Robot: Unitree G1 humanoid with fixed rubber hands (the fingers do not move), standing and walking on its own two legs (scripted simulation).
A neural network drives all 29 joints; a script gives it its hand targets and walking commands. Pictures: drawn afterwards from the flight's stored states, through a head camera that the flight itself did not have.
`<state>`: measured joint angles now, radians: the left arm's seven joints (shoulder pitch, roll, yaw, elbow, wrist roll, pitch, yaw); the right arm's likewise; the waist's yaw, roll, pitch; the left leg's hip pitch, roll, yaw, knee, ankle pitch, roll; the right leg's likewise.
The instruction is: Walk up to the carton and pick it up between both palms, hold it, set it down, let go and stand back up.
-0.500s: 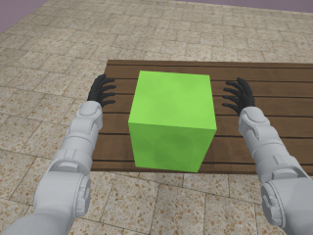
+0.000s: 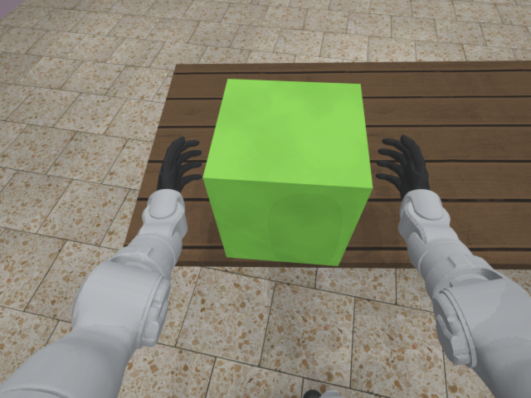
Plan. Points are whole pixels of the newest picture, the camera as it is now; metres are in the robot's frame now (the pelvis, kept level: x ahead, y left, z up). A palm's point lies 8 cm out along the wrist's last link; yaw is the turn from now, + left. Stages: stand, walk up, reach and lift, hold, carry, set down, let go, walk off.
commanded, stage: reach and lift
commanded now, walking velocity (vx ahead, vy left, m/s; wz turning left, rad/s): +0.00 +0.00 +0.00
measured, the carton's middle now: (286, 179) +0.46 -0.02 +0.02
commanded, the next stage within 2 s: none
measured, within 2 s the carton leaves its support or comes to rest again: neither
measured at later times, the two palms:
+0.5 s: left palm (194, 185) +0.44 +0.13 +0.04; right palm (384, 184) +0.42 -0.17 +0.04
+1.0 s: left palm (193, 192) +0.42 +0.13 +0.04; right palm (384, 195) +0.40 -0.17 +0.04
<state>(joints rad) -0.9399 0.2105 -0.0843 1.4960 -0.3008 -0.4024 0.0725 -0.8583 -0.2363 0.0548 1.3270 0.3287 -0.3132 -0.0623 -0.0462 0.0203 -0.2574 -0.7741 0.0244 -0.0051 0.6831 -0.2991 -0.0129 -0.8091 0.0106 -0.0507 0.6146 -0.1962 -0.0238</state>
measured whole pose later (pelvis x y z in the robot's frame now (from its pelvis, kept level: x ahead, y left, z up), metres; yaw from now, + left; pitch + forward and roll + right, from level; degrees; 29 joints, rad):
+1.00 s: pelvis +0.03 +0.01 +0.03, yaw +0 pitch +14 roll -1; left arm -0.74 -0.02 0.43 1.27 0.26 -0.47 0.08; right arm -0.66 0.06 -0.60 1.06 -0.42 -0.44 -0.08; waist -0.05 0.05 -0.10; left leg -0.45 0.02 0.00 0.45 -0.25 0.00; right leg -0.46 0.01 -0.05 0.35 -0.13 0.00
